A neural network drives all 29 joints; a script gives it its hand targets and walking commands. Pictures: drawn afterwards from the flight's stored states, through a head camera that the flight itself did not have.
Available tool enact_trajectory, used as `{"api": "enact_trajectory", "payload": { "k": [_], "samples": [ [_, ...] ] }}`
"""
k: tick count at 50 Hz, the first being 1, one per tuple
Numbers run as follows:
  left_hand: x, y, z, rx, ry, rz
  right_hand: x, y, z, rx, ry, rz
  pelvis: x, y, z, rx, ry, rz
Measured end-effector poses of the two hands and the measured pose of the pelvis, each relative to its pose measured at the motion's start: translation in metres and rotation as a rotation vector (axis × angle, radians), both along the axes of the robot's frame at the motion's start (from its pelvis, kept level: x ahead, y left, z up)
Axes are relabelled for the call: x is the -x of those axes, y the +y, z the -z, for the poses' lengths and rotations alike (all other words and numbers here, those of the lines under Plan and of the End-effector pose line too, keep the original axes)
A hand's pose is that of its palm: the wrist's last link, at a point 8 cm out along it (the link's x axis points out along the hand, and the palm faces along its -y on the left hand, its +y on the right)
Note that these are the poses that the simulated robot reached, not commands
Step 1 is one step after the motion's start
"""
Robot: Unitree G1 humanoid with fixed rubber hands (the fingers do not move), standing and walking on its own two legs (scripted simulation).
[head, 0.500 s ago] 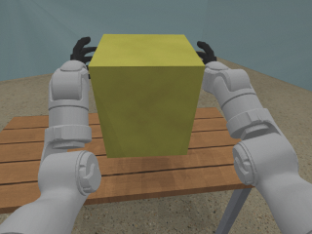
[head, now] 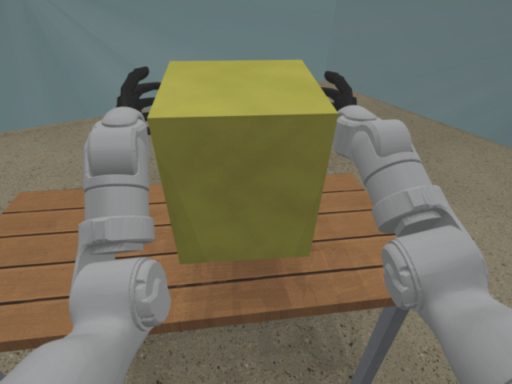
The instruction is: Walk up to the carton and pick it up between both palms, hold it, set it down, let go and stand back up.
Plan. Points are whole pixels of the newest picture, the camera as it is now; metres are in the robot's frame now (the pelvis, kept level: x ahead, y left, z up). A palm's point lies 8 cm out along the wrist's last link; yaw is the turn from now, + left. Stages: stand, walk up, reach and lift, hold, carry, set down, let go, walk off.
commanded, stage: hold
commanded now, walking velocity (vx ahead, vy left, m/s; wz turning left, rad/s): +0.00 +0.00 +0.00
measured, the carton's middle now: (241, 161) +0.38 +0.01 +0.24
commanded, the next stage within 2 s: set down in 0.32 s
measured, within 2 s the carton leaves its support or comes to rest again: neither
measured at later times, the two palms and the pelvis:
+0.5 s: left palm (131, 112) +0.37 +0.16 +0.32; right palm (343, 114) +0.37 -0.14 +0.32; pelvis +0.00 +0.00 +0.00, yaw +1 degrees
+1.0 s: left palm (132, 127) +0.41 +0.17 +0.29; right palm (322, 148) +0.40 -0.13 +0.25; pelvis +0.01 +0.00 +0.00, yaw +2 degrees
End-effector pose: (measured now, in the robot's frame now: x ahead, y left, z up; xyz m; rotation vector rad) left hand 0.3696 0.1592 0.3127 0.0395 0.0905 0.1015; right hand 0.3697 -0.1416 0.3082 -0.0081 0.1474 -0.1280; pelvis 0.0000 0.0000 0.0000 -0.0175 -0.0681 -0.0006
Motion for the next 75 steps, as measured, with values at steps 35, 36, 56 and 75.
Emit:
{"api": "enact_trajectory", "payload": {
  "k": [35, 36, 56, 75],
  "samples": [
    [-0.017, 0.011, -0.045, -0.014, -0.155, 0.036, -0.012, 0.011, -0.022, -0.015, -0.159, 0.02, -0.007, 0.0, -0.001, -0.011, -0.053, -0.016],
    [-0.018, 0.012, -0.044, -0.021, -0.156, 0.039, -0.013, 0.012, -0.018, -0.014, -0.161, 0.02, -0.008, 0.0, -0.001, -0.012, -0.06, -0.017],
    [-0.036, 0.002, 0.033, -0.033, -0.12, 0.058, -0.023, 0.005, 0.068, -0.002, -0.154, 0.051, -0.006, 0.003, 0.001, -0.003, -0.096, -0.041],
    [-0.042, 0.007, 0.036, -0.029, -0.081, 0.063, -0.025, 0.012, 0.081, -0.028, -0.13, 0.058, -0.005, 0.008, 0.0, -0.011, -0.081, -0.03]
  ]
}}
